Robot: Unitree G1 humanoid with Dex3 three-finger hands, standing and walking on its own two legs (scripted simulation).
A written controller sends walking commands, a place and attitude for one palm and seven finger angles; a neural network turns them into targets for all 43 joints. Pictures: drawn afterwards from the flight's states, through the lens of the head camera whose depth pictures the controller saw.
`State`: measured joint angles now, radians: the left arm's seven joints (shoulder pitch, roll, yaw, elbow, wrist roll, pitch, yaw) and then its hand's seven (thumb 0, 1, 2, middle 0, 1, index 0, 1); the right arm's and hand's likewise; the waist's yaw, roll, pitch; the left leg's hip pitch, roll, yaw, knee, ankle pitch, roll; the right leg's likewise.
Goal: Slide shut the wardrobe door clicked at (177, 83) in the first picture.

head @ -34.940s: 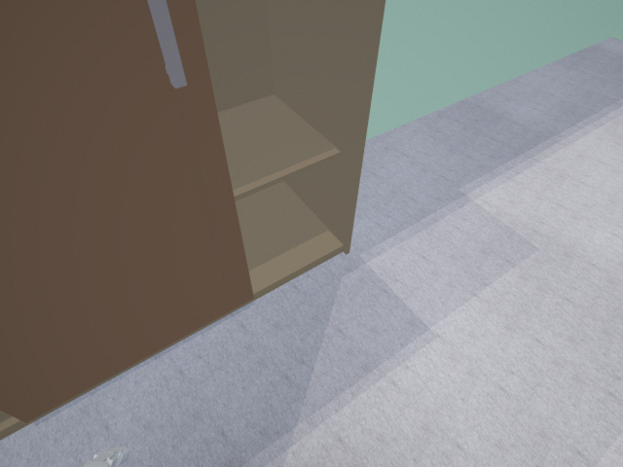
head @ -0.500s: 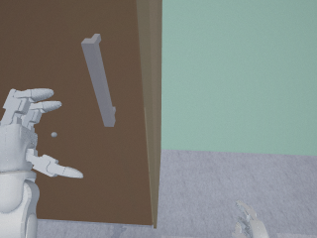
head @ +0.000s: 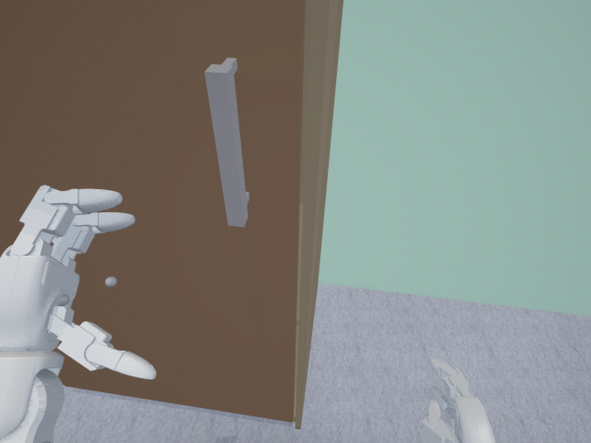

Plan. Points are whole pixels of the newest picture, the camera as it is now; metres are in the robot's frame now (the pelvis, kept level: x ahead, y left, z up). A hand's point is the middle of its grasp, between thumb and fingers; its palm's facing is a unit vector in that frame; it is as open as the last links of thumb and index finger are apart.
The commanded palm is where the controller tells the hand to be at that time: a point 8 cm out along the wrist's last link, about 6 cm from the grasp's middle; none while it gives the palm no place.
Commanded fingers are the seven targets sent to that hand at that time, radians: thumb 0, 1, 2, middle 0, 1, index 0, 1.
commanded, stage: draw the hand back to the body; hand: left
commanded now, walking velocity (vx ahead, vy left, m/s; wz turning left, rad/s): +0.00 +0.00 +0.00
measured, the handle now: (234, 148) +0.36 +0.15 +0.25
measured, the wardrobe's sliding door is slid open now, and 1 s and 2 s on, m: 0.00 0.00 0.00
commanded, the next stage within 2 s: step back with the hand held close in 1.50 s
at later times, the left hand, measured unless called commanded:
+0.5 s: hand (120, 280) +0.20 +0.22 +0.19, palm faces +0.29 -0.93 -0.23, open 14.3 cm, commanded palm +0.14 +0.26 +0.21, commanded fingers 0.00 -0.19 0.38 -0.24 -0.94 -0.24 -0.94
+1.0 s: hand (115, 268) +0.22 +0.25 +0.18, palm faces +0.43 -0.82 -0.39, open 10.0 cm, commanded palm +0.17 +0.28 +0.19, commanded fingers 0.00 0.72 0.81 -0.21 -0.41 -0.21 -0.41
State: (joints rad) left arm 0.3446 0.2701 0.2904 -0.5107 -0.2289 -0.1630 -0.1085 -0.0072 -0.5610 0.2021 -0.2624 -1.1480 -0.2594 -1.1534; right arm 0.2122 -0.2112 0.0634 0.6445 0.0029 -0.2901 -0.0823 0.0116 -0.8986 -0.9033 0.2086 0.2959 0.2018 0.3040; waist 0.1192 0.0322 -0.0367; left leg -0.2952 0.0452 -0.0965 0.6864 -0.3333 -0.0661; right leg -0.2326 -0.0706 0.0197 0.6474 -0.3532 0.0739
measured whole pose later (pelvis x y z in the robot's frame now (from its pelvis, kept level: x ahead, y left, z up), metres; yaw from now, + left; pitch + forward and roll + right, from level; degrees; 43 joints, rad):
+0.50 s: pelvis +0.02 -0.02 +0.01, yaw +0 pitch -4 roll -1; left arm 0.38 0.34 0.38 -0.54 -0.24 0.24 -0.11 -0.01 -0.47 0.25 -0.26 -1.09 -0.25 -1.10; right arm 0.21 -0.25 0.06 0.60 0.03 -0.32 -0.12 0.01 -0.90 -0.90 0.21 0.30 0.20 0.30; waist 0.10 0.06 -0.07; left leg -0.22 0.07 -0.10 0.61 -0.32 -0.08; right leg -0.17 -0.05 0.01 0.59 -0.35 0.05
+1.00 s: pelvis +0.02 +0.00 +0.01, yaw -2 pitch -5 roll +0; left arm 0.45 0.33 0.32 -0.41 -0.05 -0.11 0.11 0.00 0.36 0.65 -0.23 -0.61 -0.23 -0.61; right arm 0.23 -0.20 0.01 0.67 -0.01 -0.23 -0.11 0.01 -0.90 -0.90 0.21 0.30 0.20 0.30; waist 0.07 0.05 0.01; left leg -0.16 0.05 -0.05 0.53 -0.30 -0.06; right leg -0.13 -0.08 0.05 0.54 -0.33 0.08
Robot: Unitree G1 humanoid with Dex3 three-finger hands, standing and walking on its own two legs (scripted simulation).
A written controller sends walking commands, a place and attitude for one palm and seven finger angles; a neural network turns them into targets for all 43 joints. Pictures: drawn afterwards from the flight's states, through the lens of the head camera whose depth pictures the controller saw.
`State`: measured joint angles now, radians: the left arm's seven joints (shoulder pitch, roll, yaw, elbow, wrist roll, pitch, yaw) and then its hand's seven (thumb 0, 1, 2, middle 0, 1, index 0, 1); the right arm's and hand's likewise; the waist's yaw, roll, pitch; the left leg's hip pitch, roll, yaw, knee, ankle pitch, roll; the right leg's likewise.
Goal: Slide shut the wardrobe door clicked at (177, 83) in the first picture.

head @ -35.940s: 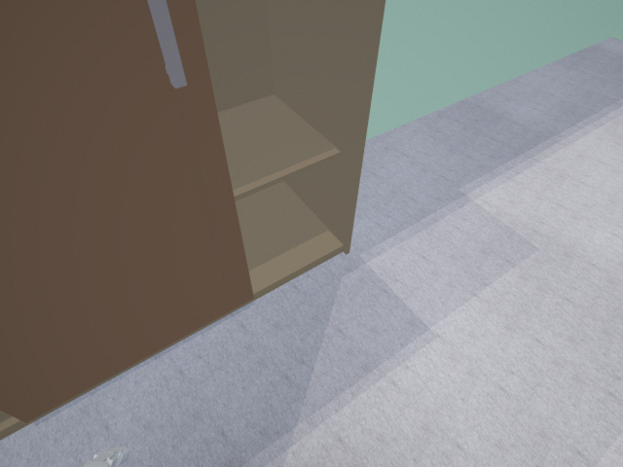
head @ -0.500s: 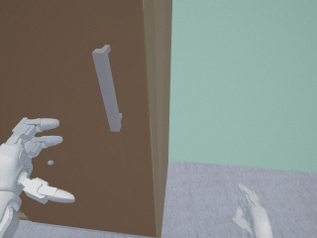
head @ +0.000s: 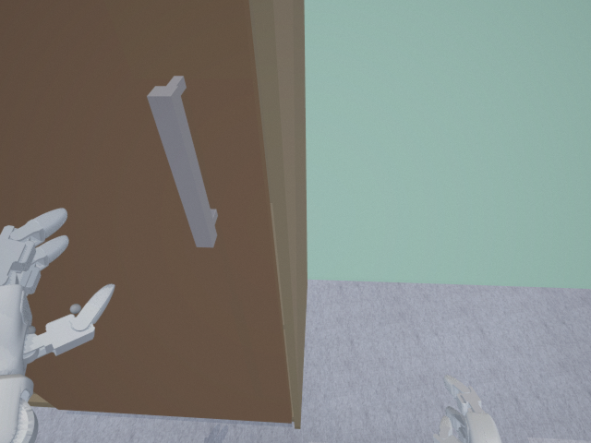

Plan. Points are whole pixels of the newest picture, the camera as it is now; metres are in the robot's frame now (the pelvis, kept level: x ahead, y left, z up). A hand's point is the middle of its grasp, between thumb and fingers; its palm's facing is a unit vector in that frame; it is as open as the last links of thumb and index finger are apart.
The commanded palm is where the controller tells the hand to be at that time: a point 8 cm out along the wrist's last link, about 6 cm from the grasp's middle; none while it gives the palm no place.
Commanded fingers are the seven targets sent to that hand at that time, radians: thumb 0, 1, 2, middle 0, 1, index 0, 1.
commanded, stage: draw the hand back to the body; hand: left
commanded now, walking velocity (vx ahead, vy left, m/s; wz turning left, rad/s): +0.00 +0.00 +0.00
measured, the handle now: (193, 169) +0.34 +0.16 +0.24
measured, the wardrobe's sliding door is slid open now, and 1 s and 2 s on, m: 0.00 0.00 0.00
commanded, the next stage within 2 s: step back with the hand held close in 0.50 s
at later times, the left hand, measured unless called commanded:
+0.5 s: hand (68, 310) +0.19 +0.26 +0.17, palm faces +0.49 -0.79 -0.38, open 7.5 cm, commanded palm +0.13 +0.29 +0.18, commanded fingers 0.00 0.90 0.90 -0.20 -0.30 -0.20 -0.30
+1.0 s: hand (37, 352) +0.14 +0.27 +0.16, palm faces +0.34 -0.76 -0.56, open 7.4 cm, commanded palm +0.08 +0.31 +0.18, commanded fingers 0.00 0.90 0.90 -0.20 -0.30 -0.20 -0.30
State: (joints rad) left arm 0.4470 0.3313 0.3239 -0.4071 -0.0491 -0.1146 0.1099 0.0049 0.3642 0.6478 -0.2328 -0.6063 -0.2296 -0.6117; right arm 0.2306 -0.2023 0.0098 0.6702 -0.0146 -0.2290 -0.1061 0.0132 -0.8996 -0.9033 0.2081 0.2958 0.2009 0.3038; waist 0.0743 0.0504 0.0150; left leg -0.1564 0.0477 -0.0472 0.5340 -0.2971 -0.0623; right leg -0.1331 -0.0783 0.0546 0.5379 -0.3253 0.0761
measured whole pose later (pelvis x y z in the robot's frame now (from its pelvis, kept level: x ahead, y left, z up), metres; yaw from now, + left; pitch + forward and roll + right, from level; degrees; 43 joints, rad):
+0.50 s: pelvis +0.00 +0.00 +0.01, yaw +1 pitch -5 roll +0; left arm 0.43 0.32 0.33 -0.38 -0.05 -0.09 0.10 0.02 0.88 0.90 -0.22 -0.30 -0.21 -0.31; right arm 0.20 -0.21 0.00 0.66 -0.02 -0.19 -0.10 0.01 -0.90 -0.90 0.21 0.30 0.20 0.30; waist 0.09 0.06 0.03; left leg -0.11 0.06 -0.06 0.46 -0.26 -0.07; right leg -0.08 -0.07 0.04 0.45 -0.28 0.07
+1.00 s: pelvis -0.05 +0.01 +0.00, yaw +0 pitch +0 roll +0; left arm 0.57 0.43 0.41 -0.50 -0.05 -0.17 0.10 0.02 0.89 0.90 -0.22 -0.30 -0.22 -0.30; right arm 0.15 -0.22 -0.03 0.56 0.00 -0.02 -0.08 0.01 -0.90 -0.90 0.21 0.30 0.20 0.30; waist 0.02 0.04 0.10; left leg -0.31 0.04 -0.05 0.48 -0.16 -0.05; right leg -0.27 -0.09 0.06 0.46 -0.18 0.10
